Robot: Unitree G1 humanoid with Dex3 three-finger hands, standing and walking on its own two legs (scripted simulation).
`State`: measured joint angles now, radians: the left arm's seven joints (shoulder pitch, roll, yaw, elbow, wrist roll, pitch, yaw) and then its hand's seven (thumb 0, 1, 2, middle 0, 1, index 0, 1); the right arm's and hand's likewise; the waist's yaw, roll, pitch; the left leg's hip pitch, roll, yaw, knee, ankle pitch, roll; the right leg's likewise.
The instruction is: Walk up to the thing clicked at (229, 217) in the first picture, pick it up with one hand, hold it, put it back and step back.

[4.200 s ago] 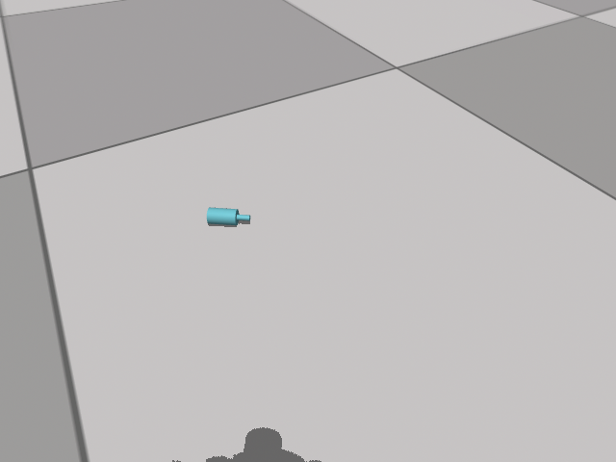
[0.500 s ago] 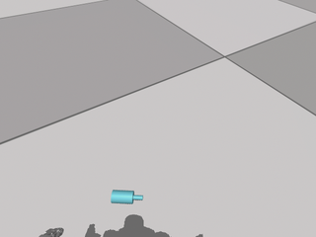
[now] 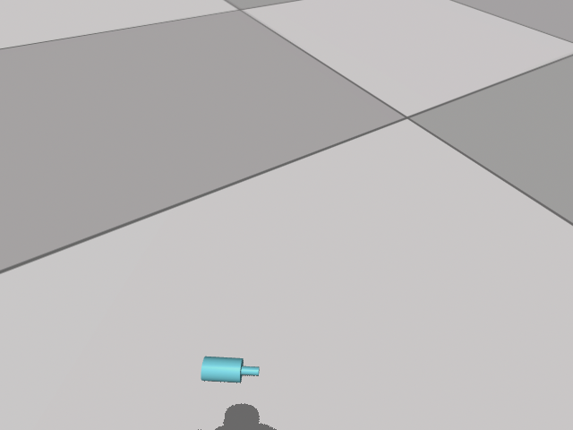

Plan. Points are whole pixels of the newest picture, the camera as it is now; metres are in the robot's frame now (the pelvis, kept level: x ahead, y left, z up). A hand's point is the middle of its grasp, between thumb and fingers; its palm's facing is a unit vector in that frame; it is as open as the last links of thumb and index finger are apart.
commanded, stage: walk up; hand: left
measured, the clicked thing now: (231, 369) +0.46 +0.19 -0.75
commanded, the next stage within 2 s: stand in 0.32 s
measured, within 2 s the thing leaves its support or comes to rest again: neither
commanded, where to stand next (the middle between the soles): +0.06 -0.01 m, yaw +1 degrees
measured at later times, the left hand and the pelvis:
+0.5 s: hand out of the picture +0.09 +0.26 -0.16, palm faces -0.02 -0.94 -0.33, open 7.4 cm; pelvis +0.01 +0.01 +0.00, yaw +1 degrees
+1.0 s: hand out of the picture +0.10 +0.26 -0.15, palm faces +0.00 -0.94 -0.34, open 7.4 cm; pelvis +0.02 +0.00 +0.00, yaw +1 degrees
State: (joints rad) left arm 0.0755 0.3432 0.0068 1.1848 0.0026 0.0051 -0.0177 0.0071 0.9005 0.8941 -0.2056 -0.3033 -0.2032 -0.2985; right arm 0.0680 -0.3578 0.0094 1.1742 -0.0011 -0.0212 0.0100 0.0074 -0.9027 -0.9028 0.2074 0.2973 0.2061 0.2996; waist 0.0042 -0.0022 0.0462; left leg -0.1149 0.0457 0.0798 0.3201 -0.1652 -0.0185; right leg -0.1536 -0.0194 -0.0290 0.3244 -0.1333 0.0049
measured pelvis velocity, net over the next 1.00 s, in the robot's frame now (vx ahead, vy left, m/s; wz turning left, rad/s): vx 0.02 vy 0.00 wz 0.02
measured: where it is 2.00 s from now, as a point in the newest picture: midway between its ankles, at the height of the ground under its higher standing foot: outside the picture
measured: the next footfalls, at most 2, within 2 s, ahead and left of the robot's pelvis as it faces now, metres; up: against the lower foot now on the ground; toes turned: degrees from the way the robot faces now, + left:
none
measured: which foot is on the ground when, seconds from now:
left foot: down 0.00-1.00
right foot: down 0.00-1.00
